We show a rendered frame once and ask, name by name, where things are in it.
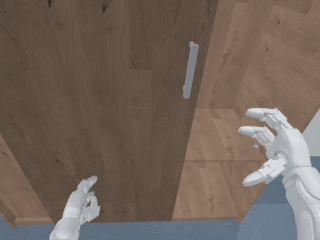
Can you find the handle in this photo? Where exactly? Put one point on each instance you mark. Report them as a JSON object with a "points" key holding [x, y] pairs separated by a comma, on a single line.
{"points": [[190, 69]]}

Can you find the right robot hand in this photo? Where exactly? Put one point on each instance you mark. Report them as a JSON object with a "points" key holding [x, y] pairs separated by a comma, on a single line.
{"points": [[292, 147]]}

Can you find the left robot hand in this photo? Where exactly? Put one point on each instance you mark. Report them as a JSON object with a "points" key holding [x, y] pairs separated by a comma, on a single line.
{"points": [[76, 205]]}

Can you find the robot left forearm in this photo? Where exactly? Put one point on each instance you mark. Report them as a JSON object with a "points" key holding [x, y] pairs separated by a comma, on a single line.
{"points": [[67, 228]]}

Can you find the robot right forearm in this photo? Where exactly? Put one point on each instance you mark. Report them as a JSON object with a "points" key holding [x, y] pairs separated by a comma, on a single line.
{"points": [[302, 186]]}

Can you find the wardrobe door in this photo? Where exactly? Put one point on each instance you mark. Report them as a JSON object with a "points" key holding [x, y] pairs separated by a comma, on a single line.
{"points": [[95, 88], [15, 190]]}

